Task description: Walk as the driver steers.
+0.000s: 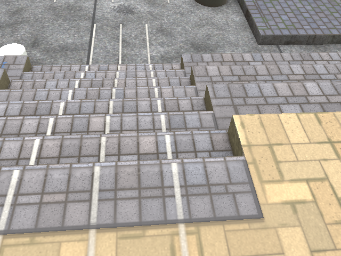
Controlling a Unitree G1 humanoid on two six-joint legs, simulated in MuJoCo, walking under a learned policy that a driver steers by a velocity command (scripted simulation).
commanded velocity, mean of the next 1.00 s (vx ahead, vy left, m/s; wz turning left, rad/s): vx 0.48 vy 0.00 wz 0.00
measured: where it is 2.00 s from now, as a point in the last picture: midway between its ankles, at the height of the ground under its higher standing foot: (159, 171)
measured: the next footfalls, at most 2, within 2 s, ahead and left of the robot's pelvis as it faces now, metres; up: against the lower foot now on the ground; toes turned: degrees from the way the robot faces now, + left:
right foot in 0.26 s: +0.33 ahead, -0.13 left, +0.00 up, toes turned -2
left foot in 0.78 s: +0.64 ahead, +0.10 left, +0.00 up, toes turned +2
